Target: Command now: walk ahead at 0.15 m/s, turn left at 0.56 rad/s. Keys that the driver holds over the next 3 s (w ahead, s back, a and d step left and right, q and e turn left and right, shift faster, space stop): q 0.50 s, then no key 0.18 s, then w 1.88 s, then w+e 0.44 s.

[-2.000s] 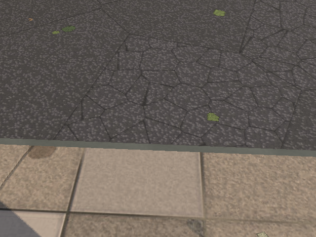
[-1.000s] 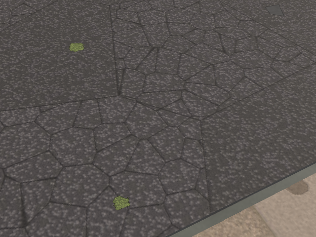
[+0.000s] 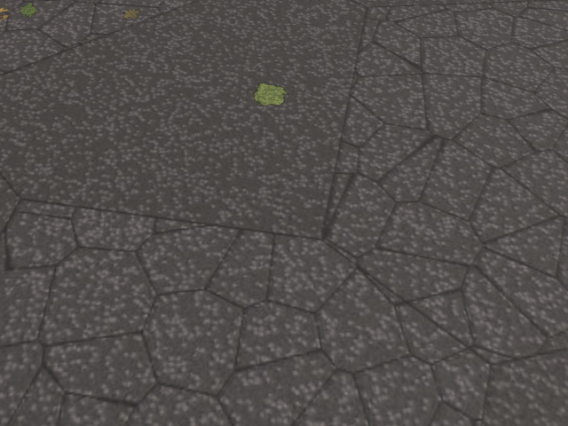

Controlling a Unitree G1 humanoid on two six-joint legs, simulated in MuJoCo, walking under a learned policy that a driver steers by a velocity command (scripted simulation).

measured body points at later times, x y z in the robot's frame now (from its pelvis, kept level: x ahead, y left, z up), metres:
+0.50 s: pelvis +0.09 -0.05 +0.01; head +0.12 -0.06 +0.46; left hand +0.17 +0.25 -0.07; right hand +0.34 -0.28 -0.08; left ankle +0.06 +0.06 -0.67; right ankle +0.16 -0.16 -0.72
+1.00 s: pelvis +0.14 -0.01 +0.03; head +0.13 +0.01 +0.48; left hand +0.17 +0.29 -0.08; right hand +0.29 -0.23 -0.07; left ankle +0.05 +0.07 -0.70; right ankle +0.17 -0.15 -0.65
